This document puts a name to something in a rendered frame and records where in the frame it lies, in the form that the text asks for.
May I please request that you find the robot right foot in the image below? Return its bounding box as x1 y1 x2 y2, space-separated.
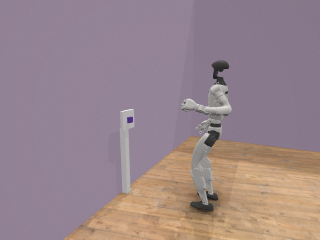
197 191 218 201

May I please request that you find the left robot hand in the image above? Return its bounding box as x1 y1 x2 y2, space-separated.
181 98 197 112

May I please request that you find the left robot upper arm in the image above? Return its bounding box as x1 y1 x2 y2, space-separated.
210 84 232 116

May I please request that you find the panel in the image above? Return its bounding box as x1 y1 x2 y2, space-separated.
120 109 135 194

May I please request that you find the button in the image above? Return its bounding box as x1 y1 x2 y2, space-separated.
127 116 133 123

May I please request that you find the robot left forearm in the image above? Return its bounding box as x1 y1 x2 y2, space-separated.
195 104 231 116

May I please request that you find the humanoid robot torso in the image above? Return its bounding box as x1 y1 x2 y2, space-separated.
207 82 228 140

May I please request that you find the right robot hand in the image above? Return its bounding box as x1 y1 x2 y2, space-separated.
195 120 210 134

